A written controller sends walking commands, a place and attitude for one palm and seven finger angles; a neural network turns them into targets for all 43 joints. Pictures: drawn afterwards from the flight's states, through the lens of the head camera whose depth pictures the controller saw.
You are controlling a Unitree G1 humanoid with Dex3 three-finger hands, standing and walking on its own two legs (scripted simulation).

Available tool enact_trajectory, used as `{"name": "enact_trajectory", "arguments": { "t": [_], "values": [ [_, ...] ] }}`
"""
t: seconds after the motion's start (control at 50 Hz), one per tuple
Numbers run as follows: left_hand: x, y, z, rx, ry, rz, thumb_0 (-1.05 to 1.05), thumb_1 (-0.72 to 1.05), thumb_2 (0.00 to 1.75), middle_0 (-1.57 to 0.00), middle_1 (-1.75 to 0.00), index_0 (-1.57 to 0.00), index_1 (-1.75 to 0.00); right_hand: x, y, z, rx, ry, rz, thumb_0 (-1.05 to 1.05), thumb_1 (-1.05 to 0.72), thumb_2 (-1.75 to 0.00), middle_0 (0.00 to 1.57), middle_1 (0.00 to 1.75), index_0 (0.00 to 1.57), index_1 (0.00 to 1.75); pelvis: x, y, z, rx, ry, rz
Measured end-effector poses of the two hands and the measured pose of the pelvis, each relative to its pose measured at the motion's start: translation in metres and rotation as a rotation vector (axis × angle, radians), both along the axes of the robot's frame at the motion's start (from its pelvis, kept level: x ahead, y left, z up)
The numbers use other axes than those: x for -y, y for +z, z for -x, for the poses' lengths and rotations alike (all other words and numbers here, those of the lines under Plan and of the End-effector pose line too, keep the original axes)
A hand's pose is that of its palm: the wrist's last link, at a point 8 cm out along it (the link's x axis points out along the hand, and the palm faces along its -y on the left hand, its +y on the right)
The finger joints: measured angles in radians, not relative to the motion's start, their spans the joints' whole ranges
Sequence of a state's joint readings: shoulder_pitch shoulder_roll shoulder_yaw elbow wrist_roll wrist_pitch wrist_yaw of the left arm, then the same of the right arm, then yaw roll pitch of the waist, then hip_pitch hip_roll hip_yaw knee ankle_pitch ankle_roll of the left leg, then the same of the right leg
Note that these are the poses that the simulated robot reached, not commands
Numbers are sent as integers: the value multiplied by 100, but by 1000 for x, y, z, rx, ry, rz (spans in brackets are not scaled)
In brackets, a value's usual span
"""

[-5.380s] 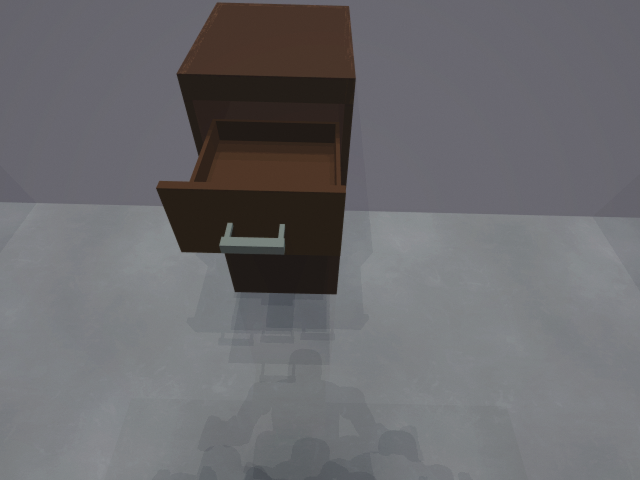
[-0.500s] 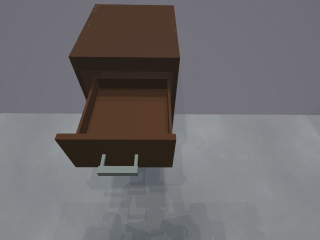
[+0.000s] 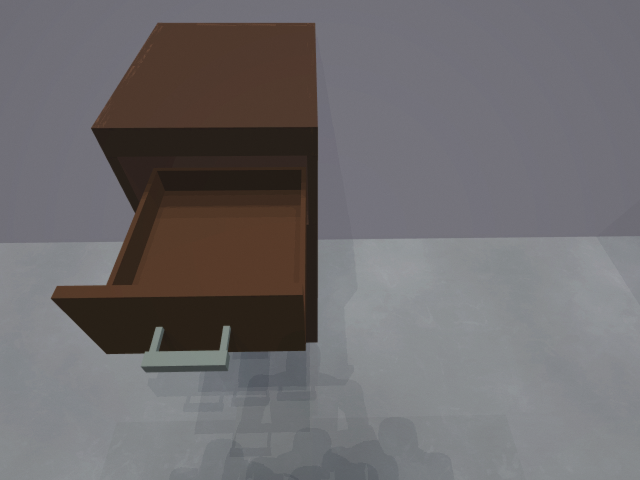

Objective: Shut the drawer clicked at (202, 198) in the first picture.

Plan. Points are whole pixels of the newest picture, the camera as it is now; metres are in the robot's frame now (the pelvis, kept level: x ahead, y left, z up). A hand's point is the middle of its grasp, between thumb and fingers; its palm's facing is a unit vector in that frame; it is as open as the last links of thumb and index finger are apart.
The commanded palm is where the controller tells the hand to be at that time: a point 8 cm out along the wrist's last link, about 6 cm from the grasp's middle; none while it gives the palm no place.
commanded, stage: come to a stop and stand still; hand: left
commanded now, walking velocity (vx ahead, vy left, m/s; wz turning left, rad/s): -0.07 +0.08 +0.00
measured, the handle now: (189, 347) +0.30 +0.21 -0.07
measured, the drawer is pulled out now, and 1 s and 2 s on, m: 0.30 0.30 0.30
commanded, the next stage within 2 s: look again from close up in 1.18 s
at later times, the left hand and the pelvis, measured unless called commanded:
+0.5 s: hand out of the picture +0.00 +0.18 -0.16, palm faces +0.05 -0.97 -0.22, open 7.3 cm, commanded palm none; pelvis +0.00 +0.01 +0.01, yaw +2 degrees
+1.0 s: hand out of the picture +0.00 +0.26 -0.17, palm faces +0.02 -0.98 -0.21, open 7.4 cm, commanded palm none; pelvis -0.02 +0.08 +0.01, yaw +1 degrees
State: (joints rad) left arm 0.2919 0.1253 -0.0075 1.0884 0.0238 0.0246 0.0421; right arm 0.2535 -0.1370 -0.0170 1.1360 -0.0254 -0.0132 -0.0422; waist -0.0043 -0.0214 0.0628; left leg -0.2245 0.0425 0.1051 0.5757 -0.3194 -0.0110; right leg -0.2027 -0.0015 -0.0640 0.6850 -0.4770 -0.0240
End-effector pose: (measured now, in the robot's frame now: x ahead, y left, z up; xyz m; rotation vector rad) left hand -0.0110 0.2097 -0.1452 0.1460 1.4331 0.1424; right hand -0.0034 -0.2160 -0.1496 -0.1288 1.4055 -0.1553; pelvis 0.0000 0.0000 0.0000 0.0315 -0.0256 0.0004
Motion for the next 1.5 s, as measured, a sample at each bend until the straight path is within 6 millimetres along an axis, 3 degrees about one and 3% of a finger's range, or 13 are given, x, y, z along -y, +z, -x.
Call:
{"name": "enact_trajectory", "arguments": {
  "t": [0.16,0.34,0.48,0.64,0.74,0.82,1.16,1.3,1.5],
  "values": [
    [6,17,-9,25,49,-49,2,93,90,-20,-30,-20,-30,4,1,-9,-83,35,-58,0,-91,-90,20,30,20,30,19,9,-17,-8,51,25],
    [11,16,-3,-18,79,-16,1,92,90,-20,-30,-20,-30,13,10,-33,-50,45,-3,0,-91,-90,20,30,20,30,10,13,-20,-28,34,10],
    [-14,15,-4,26,39,-29,1,92,90,-20,-30,-20,-30,7,15,-58,82,73,17,0,-91,-90,20,30,20,30,-5,11,-6,-25,29,16],
    [-61,14,-29,162,12,-70,1,91,90,-20,-30,-20,-30,-19,20,-75,207,101,21,0,-91,-90,20,30,20,30,-31,5,4,-14,41,34],
    [-81,17,-42,221,2,-69,0,91,90,-20,-30,-20,-30,-39,24,-67,214,118,18,0,-91,-90,20,30,20,30,-48,5,11,-10,39,42],
    [-91,17,-41,218,-8,-59,0,91,90,-20,-30,-20,-30,-48,25,-55,194,108,25,0,-92,-90,20,30,20,30,-59,7,15,-13,34,43],
    [-97,7,22,5,16,-6,0,91,90,-20,-30,-20,-30,-71,22,11,-1,48,26,0,-91,-90,20,30,20,30,-83,11,14,-14,24,36],
    [-90,7,33,-30,26,6,0,91,90,-20,-30,-20,-30,-81,19,17,-23,33,6,0,-91,-90,20,30,20,30,-84,12,12,-13,22,34],
    [-80,7,26,-8,30,10,0,91,90,-20,-30,-20,-30,-79,17,14,-15,24,-4,0,-92,-90,20,30,20,30,-80,12,11,-11,19,30]
  ]
}}
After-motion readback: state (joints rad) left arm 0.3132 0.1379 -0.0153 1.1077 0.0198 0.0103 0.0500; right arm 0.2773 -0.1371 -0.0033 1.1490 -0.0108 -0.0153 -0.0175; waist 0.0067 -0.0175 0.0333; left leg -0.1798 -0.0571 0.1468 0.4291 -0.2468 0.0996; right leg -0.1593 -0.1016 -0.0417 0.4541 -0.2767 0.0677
